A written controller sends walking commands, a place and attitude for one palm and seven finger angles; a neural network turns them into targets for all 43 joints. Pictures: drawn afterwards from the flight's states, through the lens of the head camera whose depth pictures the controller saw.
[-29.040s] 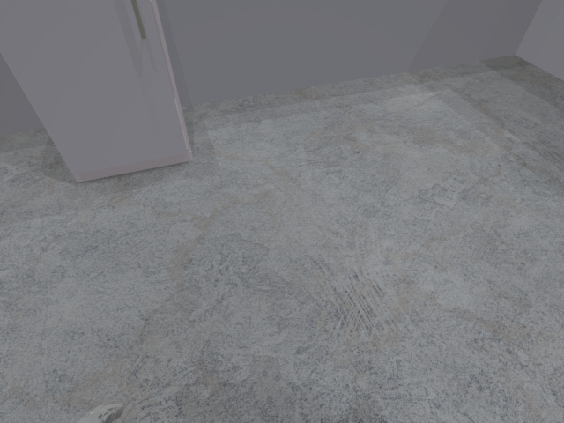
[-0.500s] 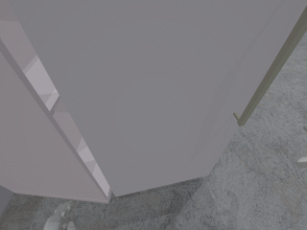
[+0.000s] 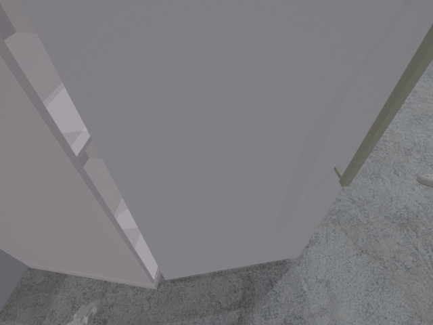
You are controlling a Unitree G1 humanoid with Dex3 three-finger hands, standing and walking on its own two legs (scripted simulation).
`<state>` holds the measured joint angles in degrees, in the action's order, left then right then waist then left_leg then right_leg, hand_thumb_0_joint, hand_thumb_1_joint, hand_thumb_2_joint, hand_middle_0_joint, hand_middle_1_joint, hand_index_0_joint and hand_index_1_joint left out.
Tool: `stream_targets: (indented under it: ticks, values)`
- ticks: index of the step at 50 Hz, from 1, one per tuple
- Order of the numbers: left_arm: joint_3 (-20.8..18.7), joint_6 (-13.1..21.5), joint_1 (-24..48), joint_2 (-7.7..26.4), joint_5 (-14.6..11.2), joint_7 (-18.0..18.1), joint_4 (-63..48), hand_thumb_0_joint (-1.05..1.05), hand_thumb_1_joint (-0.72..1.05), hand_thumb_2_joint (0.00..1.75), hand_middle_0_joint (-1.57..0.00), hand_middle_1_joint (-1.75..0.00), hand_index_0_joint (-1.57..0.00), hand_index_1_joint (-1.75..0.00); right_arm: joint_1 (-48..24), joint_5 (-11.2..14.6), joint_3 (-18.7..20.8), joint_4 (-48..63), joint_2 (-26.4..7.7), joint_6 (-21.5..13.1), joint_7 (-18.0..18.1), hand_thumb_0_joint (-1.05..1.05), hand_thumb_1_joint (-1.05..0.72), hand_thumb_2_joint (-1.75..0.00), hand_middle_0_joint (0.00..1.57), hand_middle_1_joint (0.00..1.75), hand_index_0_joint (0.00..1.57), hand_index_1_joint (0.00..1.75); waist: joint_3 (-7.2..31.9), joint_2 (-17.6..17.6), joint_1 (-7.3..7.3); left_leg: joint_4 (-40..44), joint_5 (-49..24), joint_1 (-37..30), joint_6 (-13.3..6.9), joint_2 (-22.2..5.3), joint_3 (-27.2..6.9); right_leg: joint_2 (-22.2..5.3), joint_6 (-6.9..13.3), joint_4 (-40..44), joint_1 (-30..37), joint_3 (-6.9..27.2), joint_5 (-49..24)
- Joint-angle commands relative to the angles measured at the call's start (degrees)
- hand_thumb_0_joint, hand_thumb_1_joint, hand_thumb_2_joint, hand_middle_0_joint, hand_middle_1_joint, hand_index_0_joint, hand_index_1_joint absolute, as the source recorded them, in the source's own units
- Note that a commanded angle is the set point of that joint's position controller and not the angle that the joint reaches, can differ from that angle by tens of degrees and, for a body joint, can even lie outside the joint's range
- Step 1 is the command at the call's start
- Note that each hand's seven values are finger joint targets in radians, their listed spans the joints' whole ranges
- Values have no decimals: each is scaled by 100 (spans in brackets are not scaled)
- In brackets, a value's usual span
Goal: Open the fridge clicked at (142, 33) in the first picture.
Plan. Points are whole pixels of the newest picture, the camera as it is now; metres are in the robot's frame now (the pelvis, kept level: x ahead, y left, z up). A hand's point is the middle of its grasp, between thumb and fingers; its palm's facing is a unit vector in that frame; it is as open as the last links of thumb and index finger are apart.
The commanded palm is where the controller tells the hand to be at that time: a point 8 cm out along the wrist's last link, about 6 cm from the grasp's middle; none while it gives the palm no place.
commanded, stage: draw the hand back to the body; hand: right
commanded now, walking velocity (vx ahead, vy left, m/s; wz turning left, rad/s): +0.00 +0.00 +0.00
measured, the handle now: (389, 95) +0.48 -0.26 +0.20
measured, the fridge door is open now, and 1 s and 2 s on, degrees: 71 71 71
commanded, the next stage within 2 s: step back with the hand held close in 1.44 s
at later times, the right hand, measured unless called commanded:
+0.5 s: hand out of the picture +0.25 -0.33 +0.13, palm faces +0.30 +0.92 -0.27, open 14.0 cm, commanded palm +0.20 -0.36 +0.16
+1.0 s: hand out of the picture +0.21 -0.27 +0.17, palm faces +0.45 +0.78 -0.44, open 9.4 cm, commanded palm +0.15 -0.30 +0.19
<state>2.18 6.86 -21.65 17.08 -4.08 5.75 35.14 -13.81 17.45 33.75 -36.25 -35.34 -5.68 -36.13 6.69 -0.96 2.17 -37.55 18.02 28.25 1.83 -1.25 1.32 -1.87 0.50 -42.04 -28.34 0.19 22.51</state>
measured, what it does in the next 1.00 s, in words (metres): stands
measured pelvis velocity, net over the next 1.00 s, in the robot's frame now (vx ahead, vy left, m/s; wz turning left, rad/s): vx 0.02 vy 0.01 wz -0.02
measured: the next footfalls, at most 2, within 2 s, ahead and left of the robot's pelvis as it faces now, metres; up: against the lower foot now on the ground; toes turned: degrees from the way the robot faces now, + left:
none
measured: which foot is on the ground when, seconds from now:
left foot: down 0.00-1.00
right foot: down 0.00-1.00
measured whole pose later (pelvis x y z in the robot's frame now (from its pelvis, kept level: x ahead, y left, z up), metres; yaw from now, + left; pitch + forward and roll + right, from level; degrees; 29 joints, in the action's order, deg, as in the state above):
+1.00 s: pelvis +0.02 +0.01 +0.02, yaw -1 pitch +0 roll +1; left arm 0.6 10.6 -14.3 14.5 -0.7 4.9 38.1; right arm 25.2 3.5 20.1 21.1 -23.0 -1.1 5.0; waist 3.1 -2.6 -4.1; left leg -28.4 16.9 10.9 1.7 -2.1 2.1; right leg -0.9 -0.1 -30.2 -10.2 0.7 19.5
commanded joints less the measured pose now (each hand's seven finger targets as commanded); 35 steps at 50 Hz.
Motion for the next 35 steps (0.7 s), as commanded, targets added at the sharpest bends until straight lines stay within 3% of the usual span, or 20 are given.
stream_targets:
  ticks: [1,3,4,5,6,7,12,14,15,16,18,19,20,21,22,24,26,30,31,35]
  values:
    - [-343,507,480,914,9,-20,-1023,0,90,90,-20,-30,-20,-30,-822,652,476,1574,-2092,-367,-734,0,55,-20,25,115,25,115,1027,-573,-305,149,-1684,-571,-364,254,225,219,207,490,1075,233,-2492]
    - [-366,571,482,959,25,-117,-1155,0,90,90,-20,-30,-20,-30,-525,610,880,1790,-2437,-118,-651,0,55,-20,25,115,25,115,916,-837,-506,126,-1570,-571,-404,213,211,234,139,590,1042,254,-2588]
    - [-310,625,566,854,5,-148,-1267,0,90,90,-20,-30,-20,-30,-268,591,498,1862,-1937,45,-619,0,55,-20,25,115,25,115,720,-825,-473,110,-1550,-528,-392,213,296,192,102,670,1060,275,-2716]
    - [-336,645,557,907,-13,-174,-1326,0,90,90,-20,-30,-20,-30,-285,656,699,1965,-2058,201,-572,0,55,-20,25,115,25,115,653,-813,-514,127,-1445,-461,-382,212,300,200,51,732,1053,297,-2562]
    - [-317,721,657,813,-21,-199,-1406,0,90,90,-20,-30,-20,-30,-61,591,245,2188,-1593,324,-497,0,55,-20,25,115,25,115,608,-685,-478,119,-1311,-444,-342,201,358,150,58,730,1036,312,-2529]
    - [-348,748,641,869,-27,-214,-1445,0,90,90,-20,-30,-20,-30,-150,696,495,2494,-1740,416,-418,0,55,-20,25,115,25,115,815,-782,-509,151,-1326,-464,-344,198,311,160,38,737,1184,319,-2450]
    - [-296,929,805,771,-21,-151,-1426,0,90,90,-20,-30,-20,-30,-261,749,2,3393,-1136,438,-129,0,55,-20,25,115,25,115,732,-451,-336,233,-1130,-386,-302,250,351,92,8,720,1364,433,-2073]
    - [-288,990,844,804,-5,-81,-1367,0,90,90,-20,-30,-20,-30,-520,738,106,3807,-1265,381,-12,0,51,-22,25,113,25,113,909,-751,-354,251,-1111,-411,-335,241,285,108,-37,730,1548,471,-2034]
    - [-236,1040,920,703,-8,-59,-1322,0,90,90,-20,-30,-20,-30,-381,628,-308,3841,-909,400,41,0,48,-24,25,111,25,111,693,-721,-294,259,-970,-378,-320,228,337,62,-32,758,1507,495,-1950]
    - [-252,1061,926,758,-9,-24,-1292,0,90,90,-20,-30,-20,-30,-583,632,-31,4081,-1188,396,104,0,44,-25,25,109,25,109,846,-838,-350,270,-932,-422,-328,213,309,71,-72,804,1583,557,-1868]
    - [-212,1107,992,704,-5,37,-1210,0,90,90,-20,-30,-20,-30,-548,511,-217,4231,-1050,446,179,0,37,-29,24,104,24,104,805,-855,-331,332,-921,-479,-340,215,290,69,-34,809,1640,522,-1831]
    - [-195,1085,817,632,313,-66,-959,0,90,90,-20,-30,-20,-30,-1177,-611,-292,4953,-1337,211,1568,0,33,-31,24,102,24,102,400,-623,-575,636,-785,-504,-388,117,172,183,-45,912,1195,525,-1804]
    - [-211,1126,808,569,330,-96,-869,0,90,90,-20,-30,-20,-30,-114,-704,-680,4396,-507,289,2232,0,30,-32,24,100,24,100,138,-548,-382,642,-614,-472,-388,52,239,-12,-170,1101,1111,562,-1486]
    - [-178,1127,835,596,322,-95,-860,0,90,90,-20,-30,-20,-30,151,-753,-752,4524,-229,309,2601,0,26,-34,24,98,24,98,43,-504,-448,621,-649,-504,-396,35,247,-27,-236,1232,1023,655,-1270]
    - [-210,1097,894,476,322,-106,-803,0,90,90,-20,-30,-20,-30,666,-932,-901,4860,-54,305,2940,0,22,-36,24,96,24,96,146,-922,-477,549,-594,-737,-389,-9,245,-86,-248,1273,1093,618,-1352]
    - [-210,1070,897,516,356,-142,-824,0,90,90,-20,-30,-20,-30,912,-1103,-483,5943,-496,185,3470,0,15,-39,24,92,24,92,977,-1342,-624,611,-988,-1243,-435,-78,202,-43,-248,1181,1474,486,-2062]
    - [-209,1047,1036,368,385,-146,-822,0,90,90,-20,-30,-20,-30,1407,-1197,-628,6323,-224,91,3802,0,8,-43,23,87,23,87,1008,-1250,-611,599,-1116,-1363,-410,-77,234,-80,-273,1215,1623,442,-2468]
    - [-276,923,1103,422,393,-106,-723,0,90,90,-20,-30,-20,-30,1732,-1319,-309,6300,-423,90,4193,0,-7,-50,23,79,23,79,849,-368,-610,754,-1342,-1619,-370,-69,227,-109,-147,1335,1489,311,-2407]
    - [-278,889,1187,324,377,-88,-703,0,90,90,-20,-30,-20,-30,1907,-1313,-608,6162,-58,116,4208,0,-10,-51,23,77,23,77,558,-311,-550,767,-1236,-1602,-351,-79,248,-121,-132,1391,1419,283,-2287]
    - [-301,729,1233,407,339,-42,-598,0,90,90,-20,-30,-20,-30,2047,-1404,-586,6009,-82,149,4277,0,-25,-58,22,68,22,68,216,-484,-597,912,-1268,-1579,-360,-108,257,-95,-113,1499,1546,206,-2345]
